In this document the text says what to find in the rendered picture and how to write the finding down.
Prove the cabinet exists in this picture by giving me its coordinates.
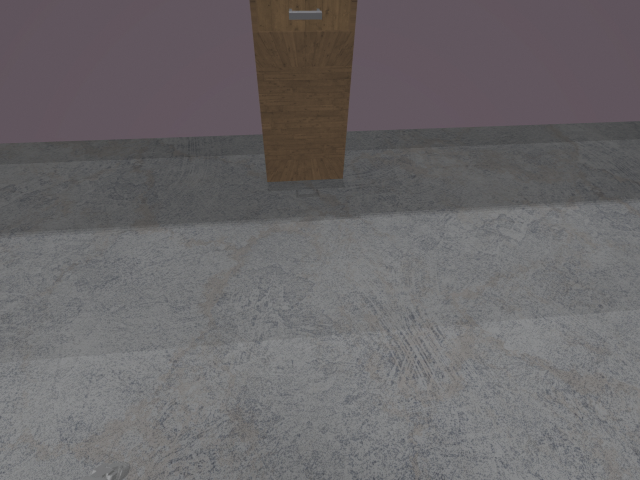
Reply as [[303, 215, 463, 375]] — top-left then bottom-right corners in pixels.
[[250, 0, 357, 182]]

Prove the drawer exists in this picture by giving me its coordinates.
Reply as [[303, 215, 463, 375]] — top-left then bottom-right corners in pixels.
[[257, 0, 351, 31]]

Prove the handle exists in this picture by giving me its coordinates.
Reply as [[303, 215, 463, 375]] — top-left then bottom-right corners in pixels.
[[289, 8, 322, 20]]

